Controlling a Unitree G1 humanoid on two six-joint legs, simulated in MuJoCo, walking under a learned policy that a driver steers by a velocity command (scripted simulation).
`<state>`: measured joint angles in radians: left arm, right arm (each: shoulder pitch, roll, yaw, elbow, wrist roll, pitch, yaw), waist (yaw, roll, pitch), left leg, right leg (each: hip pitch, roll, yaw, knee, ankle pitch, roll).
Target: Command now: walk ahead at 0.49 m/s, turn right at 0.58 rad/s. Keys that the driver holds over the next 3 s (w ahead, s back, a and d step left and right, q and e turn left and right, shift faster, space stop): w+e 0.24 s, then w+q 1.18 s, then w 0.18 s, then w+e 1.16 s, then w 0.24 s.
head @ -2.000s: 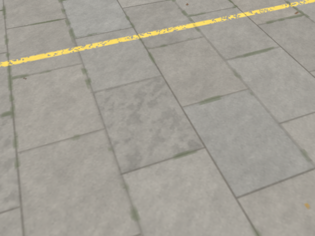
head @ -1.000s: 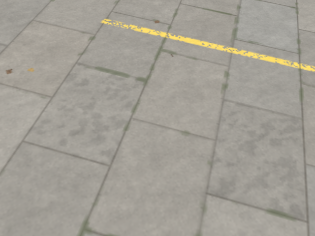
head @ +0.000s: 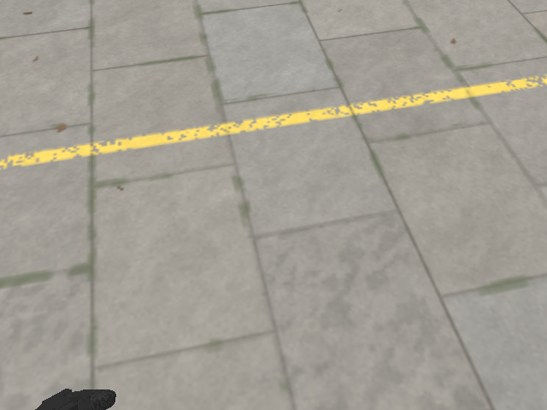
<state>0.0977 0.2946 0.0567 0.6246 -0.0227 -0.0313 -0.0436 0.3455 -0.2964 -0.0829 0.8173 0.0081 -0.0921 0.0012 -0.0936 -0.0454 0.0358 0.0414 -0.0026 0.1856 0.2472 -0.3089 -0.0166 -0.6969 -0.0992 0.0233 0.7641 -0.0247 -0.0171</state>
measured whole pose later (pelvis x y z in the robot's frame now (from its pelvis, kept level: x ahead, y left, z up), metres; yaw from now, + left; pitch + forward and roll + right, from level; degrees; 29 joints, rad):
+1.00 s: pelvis +0.59 -0.04 +0.01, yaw +7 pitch +2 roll +0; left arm 0.09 0.29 0.02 0.64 0.02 -0.09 0.00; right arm 0.32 -0.29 -0.05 0.72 0.02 -0.05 0.00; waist -0.06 -0.03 0.04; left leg -0.16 -0.12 -0.14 0.36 -0.22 0.09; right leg -0.66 -0.07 0.11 0.70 -0.04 0.07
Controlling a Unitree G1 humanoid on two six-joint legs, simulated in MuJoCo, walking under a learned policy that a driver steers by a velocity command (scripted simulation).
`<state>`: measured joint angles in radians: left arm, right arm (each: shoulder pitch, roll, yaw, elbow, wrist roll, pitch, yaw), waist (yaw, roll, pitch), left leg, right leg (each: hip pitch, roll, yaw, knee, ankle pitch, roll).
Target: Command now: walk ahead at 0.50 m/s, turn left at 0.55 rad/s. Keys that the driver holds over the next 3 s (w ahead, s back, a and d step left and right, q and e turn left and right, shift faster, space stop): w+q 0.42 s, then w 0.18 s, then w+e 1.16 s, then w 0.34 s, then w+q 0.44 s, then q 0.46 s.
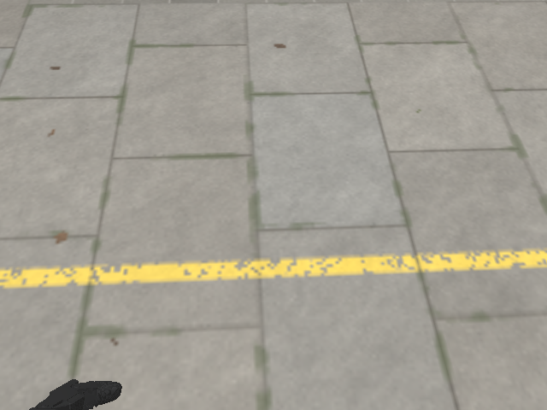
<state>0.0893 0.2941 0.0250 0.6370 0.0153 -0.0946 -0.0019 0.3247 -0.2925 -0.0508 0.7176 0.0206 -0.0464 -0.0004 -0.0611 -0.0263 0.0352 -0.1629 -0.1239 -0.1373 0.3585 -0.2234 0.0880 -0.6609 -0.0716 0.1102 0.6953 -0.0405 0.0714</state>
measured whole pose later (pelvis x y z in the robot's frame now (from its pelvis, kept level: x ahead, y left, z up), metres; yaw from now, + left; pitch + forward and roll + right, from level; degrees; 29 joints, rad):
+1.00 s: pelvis +0.52 +0.11 +0.00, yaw +12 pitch +0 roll +2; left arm 0.18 0.30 0.06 0.80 -0.02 -0.04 -0.01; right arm 0.32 -0.26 -0.07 0.81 -0.02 -0.09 0.00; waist -0.05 -0.05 0.02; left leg -0.01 -0.04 0.18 0.23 -0.23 0.04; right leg -0.70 -0.11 0.07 0.86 0.01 0.01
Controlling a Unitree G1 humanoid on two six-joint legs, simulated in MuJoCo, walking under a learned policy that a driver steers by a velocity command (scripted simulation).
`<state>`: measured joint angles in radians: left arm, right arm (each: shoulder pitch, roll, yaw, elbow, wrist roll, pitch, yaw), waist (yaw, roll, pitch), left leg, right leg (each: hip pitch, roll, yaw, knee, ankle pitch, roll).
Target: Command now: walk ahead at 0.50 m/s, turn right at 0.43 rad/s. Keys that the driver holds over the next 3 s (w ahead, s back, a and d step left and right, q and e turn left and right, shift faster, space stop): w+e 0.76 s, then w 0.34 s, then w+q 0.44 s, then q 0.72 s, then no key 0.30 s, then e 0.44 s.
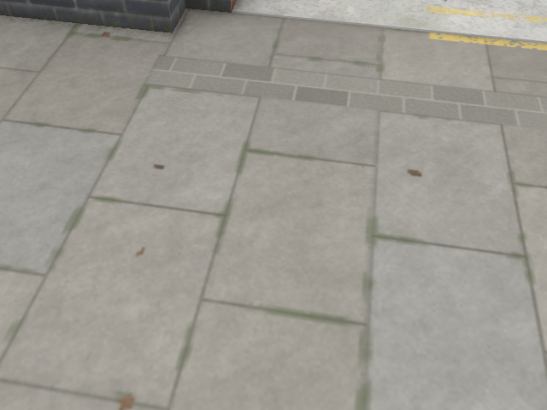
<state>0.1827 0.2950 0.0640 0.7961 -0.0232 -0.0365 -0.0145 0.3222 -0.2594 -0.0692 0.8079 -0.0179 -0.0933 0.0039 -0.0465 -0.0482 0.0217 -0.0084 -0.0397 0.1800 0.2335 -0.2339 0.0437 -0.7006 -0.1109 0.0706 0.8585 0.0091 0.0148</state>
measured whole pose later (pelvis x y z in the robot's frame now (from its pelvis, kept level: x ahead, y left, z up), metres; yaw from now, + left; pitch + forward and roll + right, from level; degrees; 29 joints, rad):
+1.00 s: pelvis +0.55 -0.11 +0.00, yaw -32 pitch +2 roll +2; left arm 0.15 0.29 0.06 0.64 -0.01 -0.04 -0.01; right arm 0.37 -0.27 -0.06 0.86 0.01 -0.09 0.02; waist -0.09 -0.05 0.02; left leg -0.07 -0.03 0.08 0.26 -0.22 0.03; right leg -0.65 -0.09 0.07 0.81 -0.12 0.00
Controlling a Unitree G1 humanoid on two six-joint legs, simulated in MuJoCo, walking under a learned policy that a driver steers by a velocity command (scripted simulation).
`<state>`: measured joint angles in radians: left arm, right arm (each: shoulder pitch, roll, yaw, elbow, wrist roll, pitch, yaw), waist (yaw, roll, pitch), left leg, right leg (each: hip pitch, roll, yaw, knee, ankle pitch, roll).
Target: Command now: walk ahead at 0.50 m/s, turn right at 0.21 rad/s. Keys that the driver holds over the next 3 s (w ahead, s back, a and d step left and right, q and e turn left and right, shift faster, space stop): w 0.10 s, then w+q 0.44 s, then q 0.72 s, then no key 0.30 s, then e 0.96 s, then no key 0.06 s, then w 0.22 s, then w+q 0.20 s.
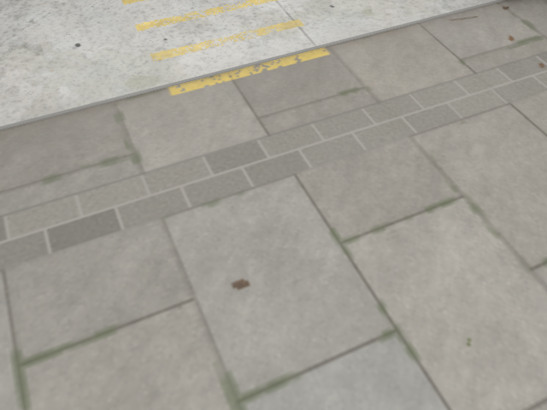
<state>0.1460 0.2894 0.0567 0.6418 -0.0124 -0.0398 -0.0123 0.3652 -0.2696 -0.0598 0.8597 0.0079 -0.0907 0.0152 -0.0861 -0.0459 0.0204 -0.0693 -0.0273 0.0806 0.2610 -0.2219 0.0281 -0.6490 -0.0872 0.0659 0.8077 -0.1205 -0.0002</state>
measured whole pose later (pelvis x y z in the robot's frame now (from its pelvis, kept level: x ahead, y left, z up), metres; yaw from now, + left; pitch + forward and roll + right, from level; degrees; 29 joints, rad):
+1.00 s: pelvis +0.45 +0.03 -0.01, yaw +26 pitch +3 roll -1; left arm 0.09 0.31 0.06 0.71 0.01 -0.01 0.05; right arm 0.18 -0.31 -0.08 0.68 0.01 0.02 -0.01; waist -0.03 -0.02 0.06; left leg -0.38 -0.12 -0.11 0.45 -0.12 0.08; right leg -0.62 -0.03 0.12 0.93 -0.31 0.09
